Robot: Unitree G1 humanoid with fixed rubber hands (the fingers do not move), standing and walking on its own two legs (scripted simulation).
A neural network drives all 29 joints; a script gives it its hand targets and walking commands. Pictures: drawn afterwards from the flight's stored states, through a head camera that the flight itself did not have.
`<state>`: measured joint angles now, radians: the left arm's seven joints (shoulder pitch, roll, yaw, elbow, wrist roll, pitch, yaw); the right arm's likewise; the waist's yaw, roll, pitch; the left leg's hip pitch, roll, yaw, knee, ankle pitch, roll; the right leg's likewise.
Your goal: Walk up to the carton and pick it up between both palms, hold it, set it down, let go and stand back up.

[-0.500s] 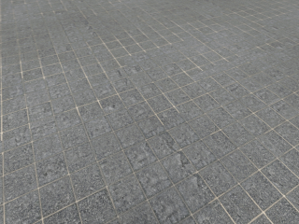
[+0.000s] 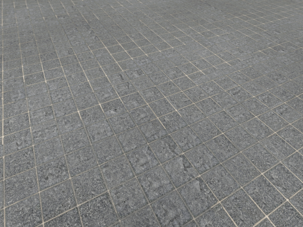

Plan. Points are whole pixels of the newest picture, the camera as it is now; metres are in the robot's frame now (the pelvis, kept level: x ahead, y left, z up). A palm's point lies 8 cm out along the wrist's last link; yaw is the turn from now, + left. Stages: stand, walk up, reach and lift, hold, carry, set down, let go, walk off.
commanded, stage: stand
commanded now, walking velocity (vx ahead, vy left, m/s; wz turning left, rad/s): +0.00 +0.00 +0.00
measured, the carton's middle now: out of the picture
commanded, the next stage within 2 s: none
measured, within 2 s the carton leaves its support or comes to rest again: neither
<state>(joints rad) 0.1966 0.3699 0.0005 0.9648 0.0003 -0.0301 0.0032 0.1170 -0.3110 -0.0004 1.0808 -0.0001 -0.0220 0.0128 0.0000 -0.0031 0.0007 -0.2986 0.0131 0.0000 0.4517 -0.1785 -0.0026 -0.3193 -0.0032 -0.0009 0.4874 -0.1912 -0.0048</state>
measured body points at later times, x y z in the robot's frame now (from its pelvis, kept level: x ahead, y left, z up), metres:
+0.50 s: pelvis +0.00 +0.00 +0.00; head +0.01 +0.00 +0.45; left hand +0.08 +0.31 -0.12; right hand +0.09 -0.28 -0.14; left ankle +0.04 +0.13 -0.74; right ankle +0.04 -0.11 -0.74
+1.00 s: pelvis +0.00 +0.00 +0.00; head +0.00 +0.00 +0.45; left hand +0.08 +0.31 -0.12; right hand +0.09 -0.28 -0.14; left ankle +0.04 +0.13 -0.74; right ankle +0.04 -0.11 -0.74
